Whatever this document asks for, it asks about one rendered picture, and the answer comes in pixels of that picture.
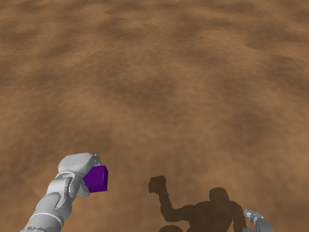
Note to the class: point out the small box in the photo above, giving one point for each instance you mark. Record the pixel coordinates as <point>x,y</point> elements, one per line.
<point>97,179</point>

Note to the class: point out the left robot hand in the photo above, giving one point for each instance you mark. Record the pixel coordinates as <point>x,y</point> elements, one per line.
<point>81,163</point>

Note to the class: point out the left robot arm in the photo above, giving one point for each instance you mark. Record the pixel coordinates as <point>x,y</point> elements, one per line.
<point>56,206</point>

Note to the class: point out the right robot hand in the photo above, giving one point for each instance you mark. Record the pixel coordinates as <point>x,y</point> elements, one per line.
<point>257,220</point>

